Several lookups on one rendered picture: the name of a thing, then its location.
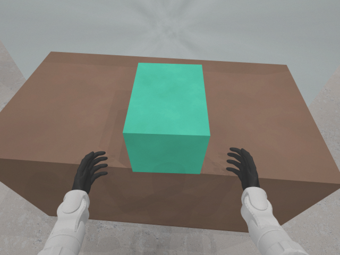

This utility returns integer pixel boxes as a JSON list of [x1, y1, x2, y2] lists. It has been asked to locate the robot right hand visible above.
[[226, 148, 260, 190]]

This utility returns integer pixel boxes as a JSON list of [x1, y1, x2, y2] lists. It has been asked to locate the carton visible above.
[[123, 63, 210, 174]]

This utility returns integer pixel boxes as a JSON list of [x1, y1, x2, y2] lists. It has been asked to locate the left robot forearm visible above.
[[37, 190, 90, 255]]

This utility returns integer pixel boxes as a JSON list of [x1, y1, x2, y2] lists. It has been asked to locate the pedestal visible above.
[[0, 52, 340, 233]]

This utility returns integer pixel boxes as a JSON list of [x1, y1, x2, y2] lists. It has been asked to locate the right robot forearm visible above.
[[241, 187, 309, 255]]

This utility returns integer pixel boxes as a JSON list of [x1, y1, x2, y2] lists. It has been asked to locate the robot left hand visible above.
[[72, 151, 108, 194]]

